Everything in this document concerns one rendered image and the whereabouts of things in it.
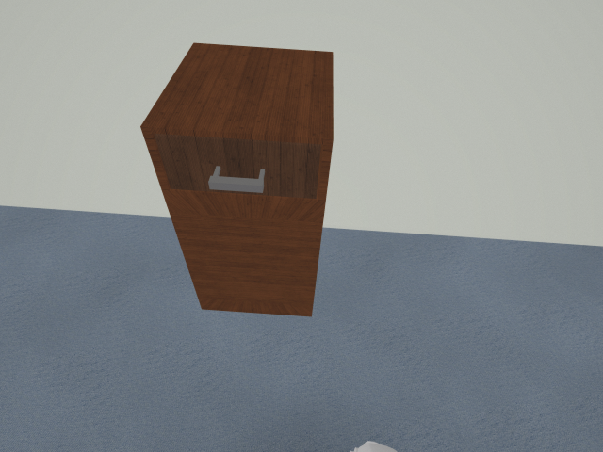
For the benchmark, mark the handle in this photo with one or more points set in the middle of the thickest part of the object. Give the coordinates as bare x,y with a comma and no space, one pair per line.
236,184

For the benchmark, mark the drawer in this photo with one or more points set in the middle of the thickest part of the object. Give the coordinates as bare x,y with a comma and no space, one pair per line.
291,169

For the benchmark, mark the cabinet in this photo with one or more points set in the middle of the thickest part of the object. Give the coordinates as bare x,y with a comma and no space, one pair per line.
248,253

